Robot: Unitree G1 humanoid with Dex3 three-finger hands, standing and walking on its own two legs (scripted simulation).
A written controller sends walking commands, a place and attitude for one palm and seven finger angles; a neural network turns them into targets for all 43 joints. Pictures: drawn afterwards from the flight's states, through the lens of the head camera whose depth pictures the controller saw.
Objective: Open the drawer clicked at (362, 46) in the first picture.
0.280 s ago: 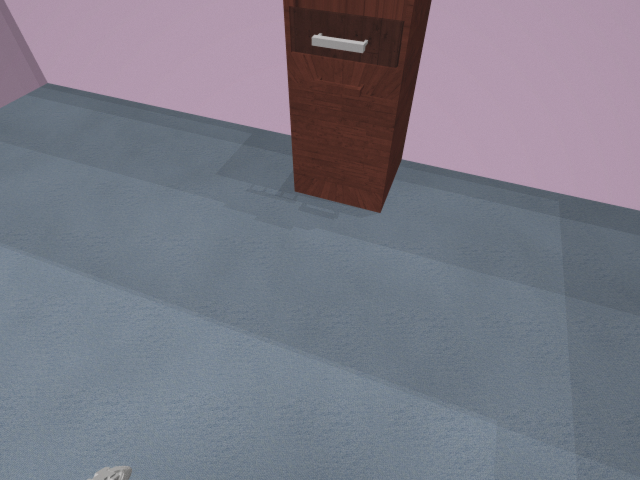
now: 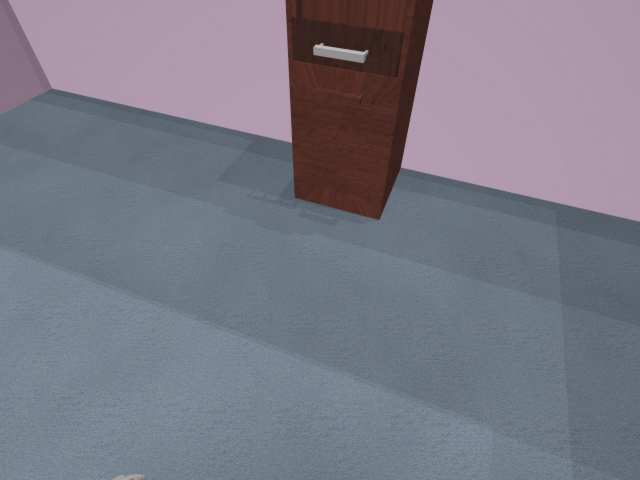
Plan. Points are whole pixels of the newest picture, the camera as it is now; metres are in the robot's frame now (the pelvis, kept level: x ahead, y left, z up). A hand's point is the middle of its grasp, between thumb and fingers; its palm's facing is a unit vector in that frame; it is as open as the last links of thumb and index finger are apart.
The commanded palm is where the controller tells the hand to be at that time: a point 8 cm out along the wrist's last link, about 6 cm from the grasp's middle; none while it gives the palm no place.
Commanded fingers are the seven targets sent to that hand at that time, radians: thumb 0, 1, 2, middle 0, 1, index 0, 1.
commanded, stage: stand and wait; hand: left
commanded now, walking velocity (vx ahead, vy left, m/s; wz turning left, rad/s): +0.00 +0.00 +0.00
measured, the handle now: (341, 51) +1.43 +0.01 -0.03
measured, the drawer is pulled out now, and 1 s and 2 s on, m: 0.00 0.00 0.00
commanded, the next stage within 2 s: look at it before walking up in 0.54 s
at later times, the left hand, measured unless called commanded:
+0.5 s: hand out of the picture +0.05 +0.24 -0.15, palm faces -0.03 -0.94 -0.34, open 7.4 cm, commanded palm none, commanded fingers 0.00 0.90 0.90 -0.20 -0.30 -0.20 -0.30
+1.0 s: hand out of the picture +0.07 +0.24 -0.15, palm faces -0.03 -0.94 -0.33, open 7.4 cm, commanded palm none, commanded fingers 0.00 0.90 0.90 -0.20 -0.30 -0.20 -0.30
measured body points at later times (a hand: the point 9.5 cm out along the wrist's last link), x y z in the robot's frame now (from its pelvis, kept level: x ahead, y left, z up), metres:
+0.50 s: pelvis -0.01 +0.00 +0.00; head -0.01 -0.01 +0.45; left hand +0.05 +0.29 -0.13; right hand +0.05 -0.30 -0.13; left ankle +0.00 +0.12 -0.74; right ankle +0.00 -0.12 -0.74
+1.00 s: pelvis -0.01 +0.00 +0.00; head -0.01 +0.00 +0.45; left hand +0.07 +0.29 -0.13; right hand +0.07 -0.30 -0.13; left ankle +0.00 +0.12 -0.74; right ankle +0.00 -0.12 -0.74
